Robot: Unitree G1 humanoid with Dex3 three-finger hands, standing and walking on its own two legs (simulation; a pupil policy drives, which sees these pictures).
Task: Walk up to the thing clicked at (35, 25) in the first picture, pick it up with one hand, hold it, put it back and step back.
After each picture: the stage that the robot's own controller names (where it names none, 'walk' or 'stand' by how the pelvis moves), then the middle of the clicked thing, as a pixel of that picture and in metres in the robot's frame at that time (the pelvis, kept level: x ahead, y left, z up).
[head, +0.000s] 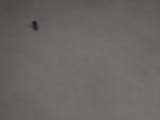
stand; (35, 25) +1.83 +0.62 -0.72
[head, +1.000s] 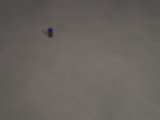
walk; (50, 32) +1.75 +0.31 -0.70
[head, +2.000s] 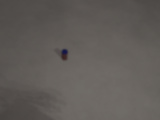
walk; (64, 54) +1.20 +0.13 -0.71
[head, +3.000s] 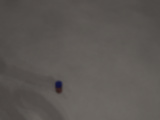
walk; (58, 87) +0.79 +0.16 -0.71
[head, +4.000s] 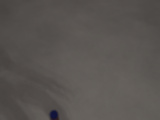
walk; (54, 117) +0.54 +0.18 -0.71
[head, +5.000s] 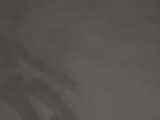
stand; out of the picture +0.42 +0.16 -0.70
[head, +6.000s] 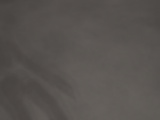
stand; out of the picture +0.40 +0.18 -0.72
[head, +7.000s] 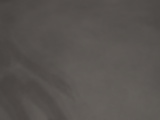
stand; out of the picture +0.40 +0.18 -0.73
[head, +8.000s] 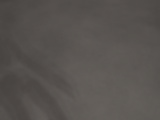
stand; out of the picture +0.38 +0.18 -0.73
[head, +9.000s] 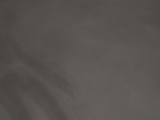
stand; out of the picture +0.38 +0.18 -0.73
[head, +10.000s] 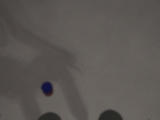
go down; (47, 89) +0.44 +0.17 -0.51
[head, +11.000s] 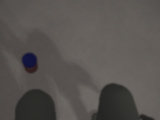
go down; (30, 63) +0.48 +0.19 -0.31
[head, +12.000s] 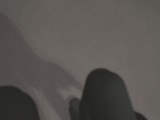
close in; out of the picture +0.47 +0.23 -0.25
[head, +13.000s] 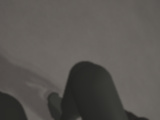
close; out of the picture +0.46 +0.26 -0.23
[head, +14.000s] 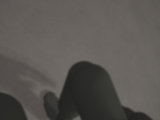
lift; out of the picture +0.45 +0.25 -0.24
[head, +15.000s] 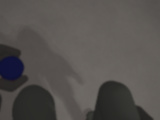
lift; (11, 71) +0.36 +0.23 -0.09
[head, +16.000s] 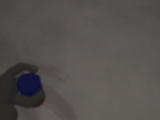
hold; (32, 91) +0.32 +0.17 +0.05
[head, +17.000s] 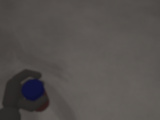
hold; (36, 96) +0.32 +0.16 +0.01
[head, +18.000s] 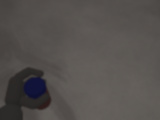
hold; (38, 94) +0.33 +0.16 +0.01
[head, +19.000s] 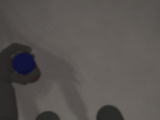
crouch; (28, 69) +0.41 +0.17 -0.06
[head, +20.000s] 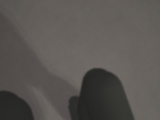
lower; out of the picture +0.47 +0.25 -0.17
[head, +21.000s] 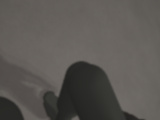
lower; out of the picture +0.45 +0.27 -0.24
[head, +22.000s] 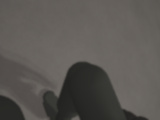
lower; out of the picture +0.45 +0.27 -0.24
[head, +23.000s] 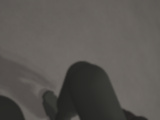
lower; out of the picture +0.46 +0.27 -0.24
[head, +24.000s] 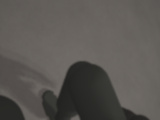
lower; out of the picture +0.46 +0.27 -0.24
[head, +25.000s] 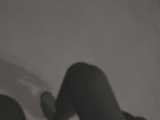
open; out of the picture +0.45 +0.25 -0.25
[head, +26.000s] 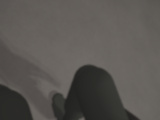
stand; out of the picture +0.45 +0.23 -0.26
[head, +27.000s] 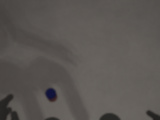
stand; (51, 95) +0.43 +0.16 -0.54
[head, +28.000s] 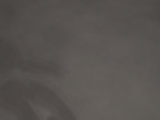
stand; out of the picture +0.39 +0.14 -0.66
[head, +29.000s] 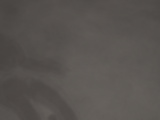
stand; out of the picture +0.39 +0.15 -0.66
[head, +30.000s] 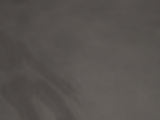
stand; out of the picture +0.42 +0.14 -0.72
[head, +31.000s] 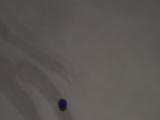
walk; (62, 105) +0.47 +0.10 -0.71
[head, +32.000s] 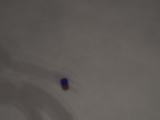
walk; (64, 84) +0.71 +0.18 -0.70
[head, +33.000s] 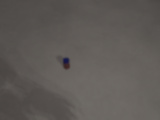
stand; (66, 63) +1.03 +0.14 -0.70
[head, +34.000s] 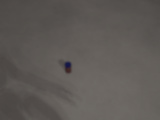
stand; (68, 67) +1.01 +0.13 -0.72
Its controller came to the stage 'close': yes
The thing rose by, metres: 0.71
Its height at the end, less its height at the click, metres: +0.00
